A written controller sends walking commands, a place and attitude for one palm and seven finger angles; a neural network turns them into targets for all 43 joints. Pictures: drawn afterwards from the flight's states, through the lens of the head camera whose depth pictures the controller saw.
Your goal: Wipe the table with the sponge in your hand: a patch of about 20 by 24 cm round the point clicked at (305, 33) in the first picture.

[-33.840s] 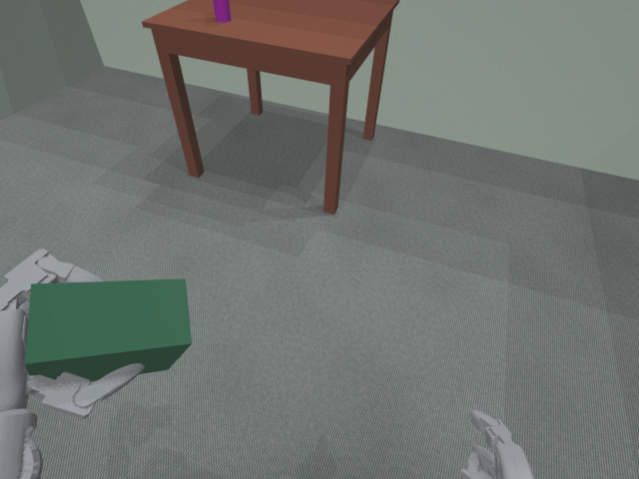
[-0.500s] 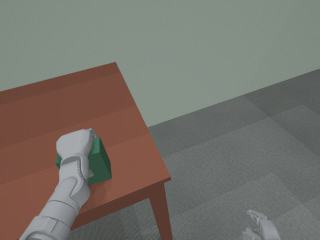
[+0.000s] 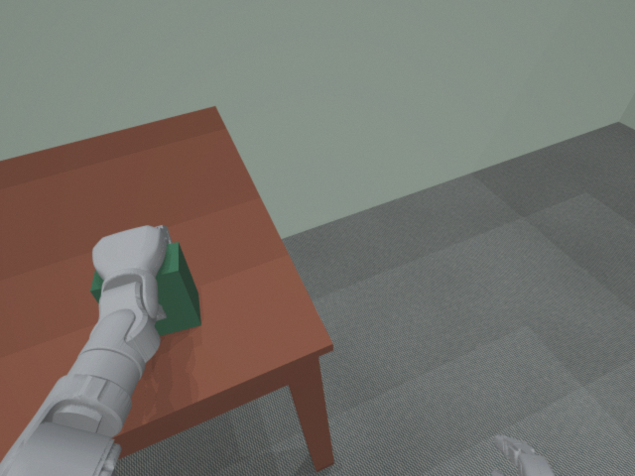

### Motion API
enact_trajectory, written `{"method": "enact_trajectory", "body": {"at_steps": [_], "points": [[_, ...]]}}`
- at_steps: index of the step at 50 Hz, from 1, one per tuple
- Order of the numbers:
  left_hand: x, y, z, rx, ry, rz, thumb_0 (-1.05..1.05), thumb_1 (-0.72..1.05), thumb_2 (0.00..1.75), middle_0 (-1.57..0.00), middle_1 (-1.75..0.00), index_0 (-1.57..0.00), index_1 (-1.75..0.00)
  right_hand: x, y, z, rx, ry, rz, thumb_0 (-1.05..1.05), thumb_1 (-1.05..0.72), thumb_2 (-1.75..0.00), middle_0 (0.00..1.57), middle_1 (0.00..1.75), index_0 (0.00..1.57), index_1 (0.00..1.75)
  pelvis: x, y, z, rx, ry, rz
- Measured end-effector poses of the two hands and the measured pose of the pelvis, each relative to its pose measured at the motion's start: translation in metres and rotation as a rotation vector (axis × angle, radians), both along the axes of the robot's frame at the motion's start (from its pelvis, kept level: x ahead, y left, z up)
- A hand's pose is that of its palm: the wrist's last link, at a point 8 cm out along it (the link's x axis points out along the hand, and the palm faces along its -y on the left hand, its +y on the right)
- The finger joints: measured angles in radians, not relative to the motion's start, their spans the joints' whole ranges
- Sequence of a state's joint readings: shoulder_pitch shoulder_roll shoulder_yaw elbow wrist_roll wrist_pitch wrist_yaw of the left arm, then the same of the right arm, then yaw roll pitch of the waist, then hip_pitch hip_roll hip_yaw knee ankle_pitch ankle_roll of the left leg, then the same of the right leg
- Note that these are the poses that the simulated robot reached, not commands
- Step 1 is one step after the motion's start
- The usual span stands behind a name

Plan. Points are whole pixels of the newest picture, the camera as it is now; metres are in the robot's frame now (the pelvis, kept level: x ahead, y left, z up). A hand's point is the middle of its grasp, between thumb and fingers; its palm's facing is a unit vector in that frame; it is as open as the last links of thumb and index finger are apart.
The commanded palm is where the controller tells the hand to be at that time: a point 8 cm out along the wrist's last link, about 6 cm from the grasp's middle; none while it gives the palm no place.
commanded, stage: wipe forward along the middle lane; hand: left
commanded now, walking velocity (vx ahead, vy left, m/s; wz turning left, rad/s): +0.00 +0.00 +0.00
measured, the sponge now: (156, 302) +0.36 +0.27 +0.01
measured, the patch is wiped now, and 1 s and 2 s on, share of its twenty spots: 1.00 1.00 1.00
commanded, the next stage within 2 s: slide back across to the first lane in 0.42 s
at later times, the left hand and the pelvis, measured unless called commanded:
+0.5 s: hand (136, 250) +0.42 +0.31 +0.06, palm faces -0.11 -0.01 -0.99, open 10.2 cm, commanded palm +0.40 +0.31 +0.09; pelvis +0.01 +0.02 +0.00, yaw +0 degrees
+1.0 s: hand (104, 254) +0.41 +0.35 +0.06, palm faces -0.07 -0.05 -1.00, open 10.2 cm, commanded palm +0.38 +0.35 +0.11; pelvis +0.02 +0.06 +0.01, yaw +0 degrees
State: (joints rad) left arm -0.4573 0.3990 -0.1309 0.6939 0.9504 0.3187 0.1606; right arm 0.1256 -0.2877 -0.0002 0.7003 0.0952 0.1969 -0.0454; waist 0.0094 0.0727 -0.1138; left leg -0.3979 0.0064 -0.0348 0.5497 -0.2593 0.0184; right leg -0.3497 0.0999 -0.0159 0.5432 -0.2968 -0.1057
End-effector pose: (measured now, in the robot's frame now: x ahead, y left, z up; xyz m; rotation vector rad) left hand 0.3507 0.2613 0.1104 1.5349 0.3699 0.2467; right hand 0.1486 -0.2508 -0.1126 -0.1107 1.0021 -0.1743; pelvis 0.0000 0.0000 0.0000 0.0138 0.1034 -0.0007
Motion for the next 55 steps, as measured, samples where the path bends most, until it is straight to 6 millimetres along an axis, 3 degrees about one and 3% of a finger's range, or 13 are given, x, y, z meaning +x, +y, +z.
{"method": "enact_trajectory", "body": {"at_steps": [16,32,40,55], "points": [[0.036,0.026,0.002,0.010,0.034,-0.008,-0.01,-0.53,1.05,-0.70,-1.33,-0.75,-1.32,-0.030,-0.002,-0.007,-0.028,0.105,-0.044,0.01,-0.91,-0.90,0.20,0.30,0.20,0.30,0.005,0.011,-0.001,-0.014,0.045,0.006],[0.061,0.045,0.000,-0.002,0.017,-0.023,-0.01,-0.53,1.05,-0.70,-1.32,-0.75,-1.32,-0.048,0.022,-0.008,-0.018,0.175,-0.073,0.01,-0.91,-0.90,0.20,0.30,0.20,0.30,0.012,0.036,0.000,-0.030,0.075,-0.002],[0.055,0.059,0.003,-0.019,-0.019,-0.022,-0.01,-0.53,1.05,-0.70,-1.33,-0.75,-1.32,-0.037,0.041,-0.002,-0.009,0.146,-0.071,0.01,-0.91,-0.90,0.20,0.30,0.20,0.30,0.016,0.051,0.003,-0.033,0.050,-0.009],[0.040,0.089,0.003,-0.019,-0.006,-0.009,-0.01,-0.52,1.05,-0.69,-1.33,-0.75,-1.33,0.012,0.071,0.009,-0.004,0.071,0.014,0.01,-0.91,-0.90,0.20,0.30,0.20,0.30,0.024,0.068,0.006,-0.038,0.027,0.011]]}}
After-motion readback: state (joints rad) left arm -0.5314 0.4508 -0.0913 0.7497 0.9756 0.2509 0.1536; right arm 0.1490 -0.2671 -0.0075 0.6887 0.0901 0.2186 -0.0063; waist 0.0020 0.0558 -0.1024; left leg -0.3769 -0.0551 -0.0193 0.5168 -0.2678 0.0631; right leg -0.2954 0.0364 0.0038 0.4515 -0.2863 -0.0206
